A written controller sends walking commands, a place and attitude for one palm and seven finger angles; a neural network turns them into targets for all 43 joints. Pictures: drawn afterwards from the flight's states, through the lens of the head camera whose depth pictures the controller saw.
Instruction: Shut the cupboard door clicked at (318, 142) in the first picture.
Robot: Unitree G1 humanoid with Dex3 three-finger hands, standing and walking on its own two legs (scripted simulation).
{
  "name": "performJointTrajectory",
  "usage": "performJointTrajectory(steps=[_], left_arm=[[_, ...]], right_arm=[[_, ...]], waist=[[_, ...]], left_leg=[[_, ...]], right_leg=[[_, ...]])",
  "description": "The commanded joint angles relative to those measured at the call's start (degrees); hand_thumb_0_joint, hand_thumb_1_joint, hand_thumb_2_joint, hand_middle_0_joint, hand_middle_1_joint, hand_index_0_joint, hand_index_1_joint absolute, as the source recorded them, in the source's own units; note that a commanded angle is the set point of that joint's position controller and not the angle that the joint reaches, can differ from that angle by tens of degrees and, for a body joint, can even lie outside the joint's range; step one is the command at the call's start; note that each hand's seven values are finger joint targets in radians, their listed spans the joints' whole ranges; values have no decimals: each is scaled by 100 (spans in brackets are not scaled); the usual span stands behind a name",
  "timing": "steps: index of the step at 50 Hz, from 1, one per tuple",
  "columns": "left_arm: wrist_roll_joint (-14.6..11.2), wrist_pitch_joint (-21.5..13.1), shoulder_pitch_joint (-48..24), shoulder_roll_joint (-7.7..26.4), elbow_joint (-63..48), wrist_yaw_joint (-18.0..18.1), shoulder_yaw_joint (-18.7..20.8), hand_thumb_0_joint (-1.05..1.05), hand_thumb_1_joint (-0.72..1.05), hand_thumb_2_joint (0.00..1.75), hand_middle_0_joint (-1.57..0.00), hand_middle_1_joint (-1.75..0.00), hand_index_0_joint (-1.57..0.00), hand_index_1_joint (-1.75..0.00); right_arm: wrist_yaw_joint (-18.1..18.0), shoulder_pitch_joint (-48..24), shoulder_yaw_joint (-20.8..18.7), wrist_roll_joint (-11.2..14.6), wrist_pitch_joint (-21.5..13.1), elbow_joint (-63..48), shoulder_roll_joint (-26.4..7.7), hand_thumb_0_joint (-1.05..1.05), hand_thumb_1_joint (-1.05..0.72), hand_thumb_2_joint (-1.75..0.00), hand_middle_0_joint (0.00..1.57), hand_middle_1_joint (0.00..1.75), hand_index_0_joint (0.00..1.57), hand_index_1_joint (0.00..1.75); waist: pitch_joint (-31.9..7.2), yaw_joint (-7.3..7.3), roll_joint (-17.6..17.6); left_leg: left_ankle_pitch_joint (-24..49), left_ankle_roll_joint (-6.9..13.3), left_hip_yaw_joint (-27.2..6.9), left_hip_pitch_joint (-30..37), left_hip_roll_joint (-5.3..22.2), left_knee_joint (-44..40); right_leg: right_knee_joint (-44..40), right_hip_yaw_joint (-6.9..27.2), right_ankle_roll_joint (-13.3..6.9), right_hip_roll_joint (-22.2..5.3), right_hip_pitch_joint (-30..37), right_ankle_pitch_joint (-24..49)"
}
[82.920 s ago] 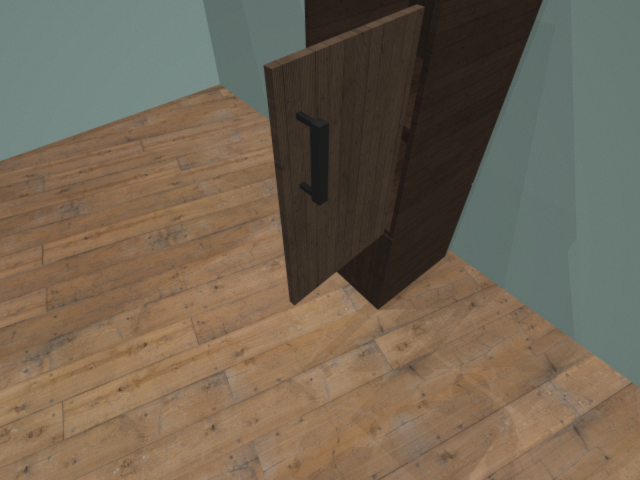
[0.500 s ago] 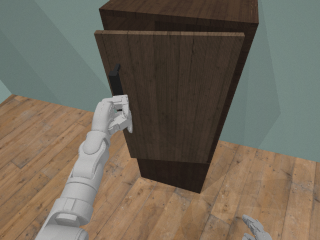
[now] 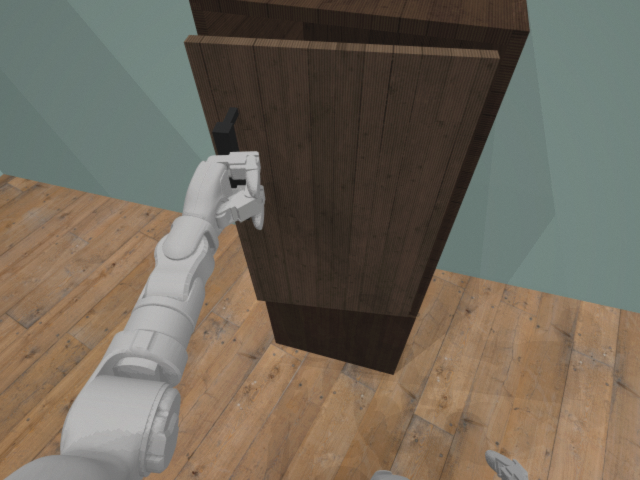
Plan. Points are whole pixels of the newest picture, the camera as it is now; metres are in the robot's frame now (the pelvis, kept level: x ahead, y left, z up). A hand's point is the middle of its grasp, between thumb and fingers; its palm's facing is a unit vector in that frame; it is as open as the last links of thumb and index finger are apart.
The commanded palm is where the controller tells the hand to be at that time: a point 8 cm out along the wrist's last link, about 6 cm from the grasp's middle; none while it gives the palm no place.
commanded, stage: push the door shut along its arc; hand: left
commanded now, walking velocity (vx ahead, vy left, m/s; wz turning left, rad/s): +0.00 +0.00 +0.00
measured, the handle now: (238, 166) +0.50 +0.12 +0.11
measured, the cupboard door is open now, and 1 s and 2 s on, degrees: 8 0 1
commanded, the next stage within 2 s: pull the fist back off the door in 0.58 s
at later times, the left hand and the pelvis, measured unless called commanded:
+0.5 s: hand (265, 178) +0.47 +0.07 +0.12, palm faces -0.32 -0.95 -0.04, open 3.1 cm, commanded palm +0.49 +0.11 +0.12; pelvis -0.01 +0.00 -0.01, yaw +2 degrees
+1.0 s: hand (314, 163) +0.50 +0.01 +0.12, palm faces -0.11 -0.99 +0.01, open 3.1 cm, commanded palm +0.46 +0.09 +0.12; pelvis -0.02 +0.00 -0.02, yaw -1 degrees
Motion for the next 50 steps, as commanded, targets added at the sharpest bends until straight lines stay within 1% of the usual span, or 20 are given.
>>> performJointTrajectory(steps=[1, 3, 7, 10, 12, 19, 20, 22, 25, 26, 28, 32, 34, 35, 37, 39, 42, 44, 48, 50], left_arm=[[-27, -462, -3643, 660, -869, -160, 9, 0, 90, 90, -130, -150, -130, -150], [-16, -531, -3795, 499, -701, -241, -143, 0, 90, 90, -130, -150, -130, -150], [-97, -598, -4253, 416, -284, -390, -232, 0, 90, 90, -130, -150, -130, -150], [-123, -644, -4566, 829, 3, -461, 71, 0, 90, 90, -130, -150, -130, -150], [-136, -651, -4768, 636, 176, -531, -100, 0, 90, 90, -130, -150, -130, -150], [-71, -695, -5300, 1004, 738, -722, 59, 0, 90, 90, -130, -150, -130, -150], [-94, -673, -5414, 789, 773, -765, -108, 0, 90, 90, -130, -150, -130, -150], [-78, -680, -5627, 787, 796, -824, -134, 0, 90, 90, -130, -150, -130, -150], [-63, -626, -6001, 884, 865, -829, -116, 0, 90, 90, -130, -150, -130, -150], [-64, -579, -6059, 697, 901, -834, -257, 0, 90, 90, -130, -150, -130, -150], [-72, -521, -6124, 528, 1013, -822, -363, 0, 90, 90, -130, -150, -130, -150], [-83, -509, -6376, 133, 896, -750, -672, 0, 90, 90, -130, -150, -130, -150], [-81, -500, -6376, 278, 957, -700, -554, 0, 90, 90, -130, -150, -130, -150], [-593, -477, -6575, 271, 769, 352, 531, 0, 90, 90, -130, -150, -130, -150], [-330, -515, -6217, -337, 797, 1204, 143, 0, 90, 90, -130, -150, -130, -150], [23, -640, -5966, -105, 1003, 1596, 240, 0, 90, 90, -130, -150, -130, -150], [778, -926, -5992, 565, 1017, 1726, 208, 0, 90, 90, -130, -150, -130, -150], [1011, -1078, -5855, 1170, 1071, 1669, 531, 0, 90, 90, -130, -150, -130, -150], [604, -949, -4743, 2133, 1266, 1416, 1616, 0, 90, 90, -130, -150, -130, -150], [535, -910, -4013, 2193, 1107, 1302, 1786, 0, 90, 90, -130, -150, -130, -150]], right_arm=[[-71, 124, -306, 18, -251, -556, -746, 0, -90, -90, 20, 30, 20, 30], [-52, 188, -313, 9, -275, -517, -761, 0, -90, -90, 20, 30, 20, 30], [-50, 341, -319, -12, -303, -411, -833, 0, -90, -90, 20, 30, 20, 30], [-73, 451, -334, -28, -319, -326, -919, 0, -90, -90, 20, 30, 20, 30], [-57, 479, -311, -30, -354, -303, -913, 0, -90, -90, 20, 30, 20, 30], [-63, 769, -326, -73, -410, -122, -1033, 0, -90, -90, 20, 30, 20, 30], [-48, 753, -314, -68, -433, -130, -1018, 0, -90, -90, 20, 30, 20, 30], [-37, 825, -339, -81, -457, -78, -1037, 0, -90, -90, 20, 30, 20, 30], [-64, 941, -356, -79, -460, 16, -1072, 0, -90, -90, 20, 30, 20, 30], [-60, 915, -350, -65, -475, 37, -1051, 0, -90, -90, 20, 30, 20, 30], [-64, 925, -341, -73, -503, 82, -1067, 0, -90, -90, 20, 30, 20, 30], [-68, 852, -334, -87, -616, 149, -1042, 0, -90, -90, 20, 30, 20, 30], [-82, 937, -330, -107, -652, 195, -1088, 0, -90, -90, 20, 30, 20, 30], [-52, 917, -343, -159, -702, 112, -966, 0, -90, -90, 20, 30, 20, 30], [128, 848, -318, -240, -740, 86, -886, 0, -90, -90, 20, 30, 20, 30], [222, 994, -367, -341, -695, 124, -949, 0, -90, -90, 20, 30, 20, 30], [348, 1103, -397, -411, -561, 43, -986, 0, -90, -90, 20, 30, 20, 30], [357, 1110, -403, -430, -471, -63, -1012, 0, -90, -90, 20, 30, 20, 30], [281, 919, -357, -294, -247, -439, -932, 0, -90, -90, 20, 30, 20, 30], [259, 872, -342, -250, -149, -631, -880, 0, -90, -90, 20, 30, 20, 30]], waist=[[-1931, -366, -225], [-2039, -391, 26], [-2037, -561, -305], [-2118, -602, -408], [-2062, -665, -350], [-2224, -842, -162], [-2200, -919, -124], [-2283, -969, 71], [-2231, -1133, -34], [-2152, -1198, 32], [-1965, -1251, -4], [-2107, -1332, 322], [-2080, -1357, 355], [-2270, -981, 419], [-2418, -1034, 398], [-2324, -1066, -177], [-2443, -1071, -211], [-2651, -893, -118], [-2987, -357, -575], [-3019, -142, -627]], left_leg=[[953, 88, -8, -31, 26, -578], [1062, 59, -59, 86, 26, -544], [904, 83, -100, -32, 27, -485], [746, 99, -107, -210, 22, -453], [620, 102, -125, -304, 0, -430], [616, 100, -206, -458, 6, -241], [585, 104, -203, -473, 7, -209], [616, 84, -232, -366, 24, -159], [439, 112, -289, -410, 44, -119], [324, 118, -282, -432, 43, -102], [42, 110, -332, -514, 61, -144], [-148, 82, -455, -167, 84, -142], [-140, 93, -448, -237, 59, -120], [-464, -54, -562, -562, 47, -128], [-600, -89, -592, -509, 71, -174], [-410, -30, -511, -806, 21, -94], [-283, 72, -266, -1183, -30, 58], [-153, 95, -229, -1249, -64, 59], [123, 106, 73, -1751, -78, -87], [350, 103, 180, -1810, -48, -174]], right_leg=[[-367, 123, 10, -21, 1214, 1023], [-288, 84, -29, -11, 1045, 1074], [-282, 67, -2, 10, 867, 947], [-265, 105, 6, 10, 888, 817], [-254, 109, 1, 11, 770, 698], [-109, 94, -15, 29, 432, 633], [-105, 105, 0, 37, 324, 616], [-73, 78, -3, 41, 123, 577], [-106, 67, 20, 68, -103, 363], [-119, 66, 22, 71, -233, 258], [-122, 25, 21, 76, -453, -7], [-29, -55, 5, 84, -932, -198], [-13, -70, -8, 78, -936, -188], [-75, -40, 54, 86, -760, -224], [-12, -91, 94, 79, -720, -225], [-22, -111, 121, 68, -526, -188], [-7, 59, 117, 2, -281, -224], [41, 137, 72, -8, 37, -122], [-122, 417, 83, -33, 1458, 334], [-165, 475, 96, -41, 1837, 701]])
